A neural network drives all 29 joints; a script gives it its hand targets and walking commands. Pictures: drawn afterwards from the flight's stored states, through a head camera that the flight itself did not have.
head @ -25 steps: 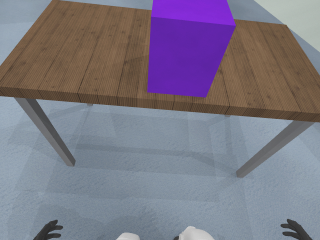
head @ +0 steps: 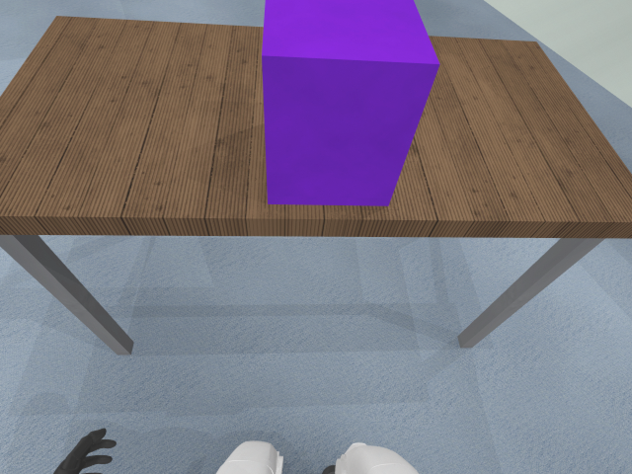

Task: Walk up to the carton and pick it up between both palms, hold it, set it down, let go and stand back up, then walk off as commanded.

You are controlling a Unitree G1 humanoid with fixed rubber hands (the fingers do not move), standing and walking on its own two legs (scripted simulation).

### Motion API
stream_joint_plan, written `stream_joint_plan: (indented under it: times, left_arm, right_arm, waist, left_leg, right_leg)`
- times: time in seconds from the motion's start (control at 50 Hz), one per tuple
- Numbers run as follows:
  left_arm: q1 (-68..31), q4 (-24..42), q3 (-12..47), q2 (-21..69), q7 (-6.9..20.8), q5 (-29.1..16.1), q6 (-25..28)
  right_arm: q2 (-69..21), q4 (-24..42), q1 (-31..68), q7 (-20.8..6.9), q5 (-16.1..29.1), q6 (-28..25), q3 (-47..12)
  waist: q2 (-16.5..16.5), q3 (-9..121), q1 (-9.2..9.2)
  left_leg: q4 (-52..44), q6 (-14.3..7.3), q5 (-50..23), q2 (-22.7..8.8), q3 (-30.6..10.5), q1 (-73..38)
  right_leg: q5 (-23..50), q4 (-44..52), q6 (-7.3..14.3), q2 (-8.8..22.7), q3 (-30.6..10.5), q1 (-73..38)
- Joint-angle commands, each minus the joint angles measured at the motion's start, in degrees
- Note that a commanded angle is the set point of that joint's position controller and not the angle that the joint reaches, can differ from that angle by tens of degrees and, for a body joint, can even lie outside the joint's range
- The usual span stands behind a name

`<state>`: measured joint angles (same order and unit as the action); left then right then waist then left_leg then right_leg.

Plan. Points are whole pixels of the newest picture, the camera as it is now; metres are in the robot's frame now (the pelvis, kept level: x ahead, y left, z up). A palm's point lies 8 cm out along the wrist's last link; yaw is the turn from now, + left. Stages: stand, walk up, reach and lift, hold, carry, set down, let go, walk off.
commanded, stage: walk off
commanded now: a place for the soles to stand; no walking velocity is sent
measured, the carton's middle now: (333, 100) +0.61 +0.00 +0.11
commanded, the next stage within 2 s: none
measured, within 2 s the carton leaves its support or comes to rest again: neither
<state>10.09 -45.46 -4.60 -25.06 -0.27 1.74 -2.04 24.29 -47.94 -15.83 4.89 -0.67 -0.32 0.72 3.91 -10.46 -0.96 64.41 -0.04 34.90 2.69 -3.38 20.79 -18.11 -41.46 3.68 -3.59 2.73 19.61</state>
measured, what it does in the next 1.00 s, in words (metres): walks backwards: left foot, then right foot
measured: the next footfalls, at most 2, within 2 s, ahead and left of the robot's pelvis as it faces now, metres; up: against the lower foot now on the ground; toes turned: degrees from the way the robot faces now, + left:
left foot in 0.16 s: +0.05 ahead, +0.14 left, +0.00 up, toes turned -5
right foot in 0.52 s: -0.11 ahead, -0.09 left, +0.00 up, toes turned -6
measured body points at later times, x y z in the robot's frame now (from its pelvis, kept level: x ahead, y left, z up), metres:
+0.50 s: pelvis -0.08 +0.04 +0.01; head -0.01 +0.06 +0.45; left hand +0.04 +0.38 -0.11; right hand +0.01 -0.27 -0.09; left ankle +0.01 +0.14 -0.71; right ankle -0.14 -0.09 -0.70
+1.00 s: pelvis -0.19 +0.00 -0.01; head -0.21 +0.03 +0.44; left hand -0.04 +0.30 -0.12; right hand -0.14 -0.34 -0.08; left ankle -0.11 +0.17 -0.71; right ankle -0.21 -0.12 -0.67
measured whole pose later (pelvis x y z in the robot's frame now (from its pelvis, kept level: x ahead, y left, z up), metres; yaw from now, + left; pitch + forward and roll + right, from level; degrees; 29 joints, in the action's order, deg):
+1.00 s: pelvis -0.19 +0.00 -0.01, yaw -8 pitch -7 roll +1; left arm 13.2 -42.8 -4.6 -26.0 5.4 -0.5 -3.4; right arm 22.7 -46.1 -17.1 5.0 -2.3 -0.2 1.4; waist 5.6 -3.5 3.0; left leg 44.4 4.4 19.7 -2.3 -5.9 18.6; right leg -22.4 -62.6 -0.1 -1.9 -3.4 21.1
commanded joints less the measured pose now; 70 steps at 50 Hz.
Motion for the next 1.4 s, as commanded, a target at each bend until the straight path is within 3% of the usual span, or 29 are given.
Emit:
stream_joint_plan:
  times: [0.0, 0.06, 0.08, 0.12, 0.16, 0.18, 0.26, 0.42, 0.46, 0.48, 0.5, 0.52, 0.54, 0.62, 0.66, 0.68, 0.7, 0.74, 0.78, 0.84, 0.92, 0.96, 0.98, 1.0, 1.04, 1.06, 1.1, 1.26, 1.38]
  left_arm:
    - [-2.1, 5.1, -2.0, -11.2, -0.3, -0.4, -1.7]
    - [-0.1, 6.0, -1.5, -10.4, -0.1, -0.1, -1.8]
    - [-1.1, 5.6, -1.9, -10.4, 0.1, -0.1, -1.7]
    - [-2.5, 6.4, -2.7, -10.0, 0.0, -0.2, -2.1]
    - [-2.4, 6.5, -2.5, -6.1, 0.4, -0.4, -2.7]
    - [-0.4, 4.6, -3.2, -5.9, 0.3, 0.1, -3.4]
    - [0.8, 3.4, -3.7, -7.9, 0.8, 0.1, -2.2]
    - [4.1, 2.3, -3.5, -8.9, 2.3, 0.4, 0.6]
    - [6.4, 2.2, -4.2, -10.2, 2.3, -0.3, 1.6]
    - [10.5, 2.3, -4.2, -12.4, 1.7, -0.7, 2.0]
    - [8.4, 2.9, -4.3, -12.9, 1.1, -2.1, 1.8]
    - [5.6, 3.1, -3.6, -12.0, 1.3, -1.8, 1.9]
    - [2.6, 3.8, -3.4, -10.6, 1.4, -0.7, 1.5]
    - [-6.9, 6.3, -3.3, -12.1, 0.9, -1.2, 0.1]
    - [-8.2, 7.1, -3.1, -12.1, 1.3, -1.2, 0.4]
    - [-7.8, 7.4, -3.2, -11.5, 1.2, -0.8, 1.0]
    - [-4.3, 6.8, -3.3, -8.5, 1.3, -0.4, 0.5]
    - [-4.1, 6.4, -3.2, -8.2, 2.0, -1.5, -0.7]
    - [-0.7, 4.9, -3.7, -10.7, 3.1, -1.5, -0.3]
    - [7.8, 4.3, -3.7, -10.6, 4.6, -2.0, -1.3]
    - [12.9, 2.8, -3.2, -10.4, 5.5, -2.5, -1.6]
    - [12.8, 4.3, -3.7, -10.9, 5.0, -2.3, -0.7]
    - [12.1, 4.3, -3.5, -13.1, 4.6, -1.9, 0.3]
    - [3.6, 7.3, -3.6, -15.8, 3.2, -2.0, 0.6]
    - [-0.9, 10.1, -2.3, -16.3, 1.7, -2.9, 1.6]
    - [-3.9, 8.5, -2.8, -15.1, 1.7, -2.2, 2.6]
    - [-1.0, 5.4, -2.2, -12.1, 1.8, -1.8, 3.8]
    - [13.2, 1.6, -2.3, -11.9, -0.6, -1.3, 3.5]
    - [12.8, 2.0, -1.4, -8.5, 0.0, -0.9, 2.4]
  right_arm:
    - [10.2, 4.2, -2.4, -0.4, 0.1, 0.5, 2.4]
    - [11.2, 3.0, -1.7, 0.4, 0.5, -0.2, 2.5]
    - [11.0, 2.2, -3.6, 0.6, 0.8, -0.3, 2.4]
    - [11.8, 1.8, -6.1, 0.2, 0.9, -0.6, 2.8]
    - [15.3, 4.4, -1.1, 0.8, 0.0, -1.5, 2.6]
    - [16.2, 5.7, 4.6, 0.2, -0.8, -1.3, 3.1]
    - [14.1, 7.2, 8.5, 0.0, -0.7, -1.7, 3.7]
    - [14.7, 1.0, -1.0, 0.7, -0.7, -1.9, 4.7]
    - [14.3, 1.0, -3.6, 0.6, -0.7, -2.6, 4.8]
    - [12.6, 2.6, -3.4, 0.5, -0.5, -3.3, 4.1]
    - [11.1, 3.8, 0.2, 0.5, -0.1, -3.7, 3.3]
    - [8.3, 3.6, 1.0, 0.9, 0.0, -3.7, 2.8]
    - [7.6, 3.3, 5.8, 0.7, 0.3, -2.7, 2.6]
    - [6.8, 2.6, -2.3, 0.4, 0.1, -2.3, 2.2]
    - [8.7, 1.3, -8.1, 1.3, -0.2, -3.6, 2.9]
    - [10.4, 0.0, -10.2, 1.3, 0.3, -4.1, 3.0]
    - [11.9, -1.1, -11.5, 1.2, 0.3, -3.6, 2.8]
    - [15.2, 2.0, -5.1, 2.2, 0.2, -3.8, 2.5]
    - [14.5, 4.7, 3.4, 2.0, -0.1, -3.6, 3.9]
    - [14.7, 8.5, 12.0, 1.9, -1.6, -2.7, 4.8]
    - [12.8, 10.7, 13.5, 0.3, -2.0, -1.1, 4.5]
    - [10.2, 12.2, 10.1, 0.1, -1.8, -1.0, 3.0]
    - [7.9, 11.6, 3.6, -0.2, -1.1, -0.9, 2.2]
    - [3.8, 10.5, -2.5, -0.3, -0.2, -1.1, 1.6]
    - [3.3, 9.9, 0.5, -1.1, 0.2, -1.3, 2.5]
    - [4.9, 8.6, 7.0, -0.4, 0.3, -1.6, 2.4]
    - [5.4, 6.9, 8.2, 0.1, -0.5, -2.0, 3.0]
    - [9.3, 5.7, 3.6, -2.7, 1.0, -2.6, 2.4]
    - [6.0, 5.2, 3.2, -1.8, 1.6, -2.6, 1.1]
  waist:
    - [-1.0, 8.4, -0.45]
    - [-3.4, 7.0, 0.85]
    - [-0.8, 8.3, -0.24]
    - [-6.9, 9.2, -2.84]
    - [-19.2, 5.2, -0.79]
    - [-15.7, 1.4, 1.94]
    - [-12.9, -0.8, 2.74]
    - [-11.0, 14.1, 1.78]
    - [-7.3, 22.4, 2.1]
    - [1.1, 26.0, 4.0]
    - [6.0, 25.7, 4.43]
    - [5.7, 24.6, 3.8]
    - [6.2, 19.9, 4.78]
    - [10.4, 9.0, -1.48]
    - [-3.0, 9.2, -3.45]
    - [-8.3, 8.1, -4.99]
    - [-11.9, 1.7, -2.03]
    - [-7.1, -5.2, 0.89]
    - [-9.8, -0.7, 3.71]
    - [-16.7, 3.4, 9.54]
    - [-24.2, 2.4, 10.77]
    - [-10.6, -0.9, 9.95]
    - [3.7, -1.2, 8.24]
    - [18.7, 2.4, 3.25]
    - [4.4, 8.1, 0.43]
    - [9.6, 2.4, 2.08]
    - [4.9, -1.4, 1.73]
    - [1.2, 6.9, 3.11]
    - [7.4, 3.4, 3.04]
  left_leg:
    - [-5.1, -0.8, -1.7, -1.0, -1.7, -3.1]
    - [-15.0, 0.0, -3.6, -1.5, 0.8, -3.7]
    - [-19.9, -0.4, -4.9, -0.6, 1.4, -4.7]
    - [-25.0, -3.4, -19.5, -4.2, -1.2, -5.7]
    - [-43.5, -8.9, -40.8, -19.5, -20.5, 4.4]
    - [-50.1, -10.1, -21.8, -23.3, -28.2, 16.3]
    - [-45.5, -8.4, -33.4, -18.8, -22.2, 5.8]
    - [-35.3, -5.2, -47.3, -15.3, -12.3, -12.1]
    - [-28.1, -2.9, -53.3, -12.8, -5.6, -12.8]
    - [-17.9, -0.8, -50.9, -8.5, -3.7, -3.0]
    - [-9.8, -0.4, -24.7, -5.7, -0.4, 2.2]
    - [-7.6, 0.0, 0.4, -1.0, 0.2, 4.2]
    - [-1.5, -0.2, 4.9, -0.9, -4.0, -0.1]
    - [-11.3, -1.1, 0.8, -0.4, -2.1, 0.8]
    - [-35.1, -0.8, -21.1, -0.9, -4.3, -4.5]
    - [-40.0, -4.2, -38.8, -6.3, -14.3, -12.9]
    - [-39.4, -5.9, -59.9, -13.4, -28.5, -20.4]
    - [-47.5, -14.7, -21.6, -23.9, -44.5, 1.2]
    - [-50.2, -11.5, -1.9, -18.0, -35.9, 9.3]
    - [-45.3, -8.5, -1.2, -14.3, -21.0, 19.5]
    - [-41.4, -4.7, 4.4, -11.6, -10.3, 24.4]
    - [-30.6, -1.5, 4.4, -10.5, -9.1, 27.1]
    - [-12.9, 1.4, 1.9, -3.3, -2.4, 19.1]
    - [6.5, 0.9, 2.7, 1.5, 1.1, 13.0]
    - [11.8, 1.5, -8.1, -1.0, -1.1, 8.4]
    - [12.8, 1.1, -8.5, -3.1, -2.9, 9.0]
    - [10.0, 0.4, -12.1, -4.5, -3.7, 8.2]
    - [-8.1, -0.8, -10.6, -2.1, 0.0, 14.8]
    - [-25.7, -1.2, -4.8, -2.1, -1.5, 10.8]
  right_leg:
    - [21.9, 16.5, 7.6, 19.8, -21.0, 0.4]
    - [29.5, 12.8, 6.0, 15.2, -18.8, -0.3]
    - [27.1, 10.8, 5.4, 13.7, -18.1, -0.2]
    - [19.9, 2.4, 2.3, 11.3, -14.5, 0.9]
    - [-11.8, -17.1, -3.1, -1.6, -3.3, 1.8]
    - [-12.9, -27.2, -5.5, -0.6, -7.3, -0.2]
    - [-9.8, -28.6, -5.8, 1.3, -9.1, 9.2]
    - [-13.2, 4.6, -1.6, 2.2, -2.1, 1.0]
    - [7.0, 14.2, 0.6, 6.3, -4.0, -10.6]
    - [28.2, 9.6, 2.8, 11.7, -10.2, -23.0]
    - [41.9, 8.0, 6.8, 19.1, -18.6, -22.6]
    - [47.0, 6.6, 9.9, 20.7, -19.2, -21.3]
    - [35.1, 9.1, 11.6, 22.1, -22.4, -6.4]
    - [25.8, 7.9, 6.9, 17.9, -17.2, -1.0]
    - [34.8, -9.4, 2.8, 9.4, -8.6, -5.0]
    - [17.8, -23.9, -0.7, 3.7, -2.7, 6.3]
    - [-15.4, -26.6, -2.8, -1.9, 2.1, 23.3]
    - [-11.5, -29.0, -4.2, 4.7, -9.5, 17.1]
    - [-4.3, -32.7, -5.3, 3.6, -10.0, 5.0]
    - [-1.8, -33.8, -4.2, 2.6, -10.6, -6.1]
    - [-4.9, -19.3, -3.6, 3.0, -6.1, -12.0]
    - [-10.4, -0.5, -0.3, 6.6, -8.8, -14.9]
    - [-21.5, 23.5, 4.2, 10.3, -17.5, -8.0]
    - [-12.9, 26.1, 6.1, 20.2, -30.3, -0.8]
    - [-7.9, 27.2, 9.3, 23.5, -34.2, 1.0]
    - [-10.7, 31.6, 6.1, 22.4, -34.5, 7.0]
    - [-11.6, 32.1, 4.1, 21.4, -35.3, 9.4]
    - [1.3, 20.7, 8.5, 20.3, -23.4, -20.9]
    - [18.4, 11.7, 9.4, 19.8, -17.7, -17.9]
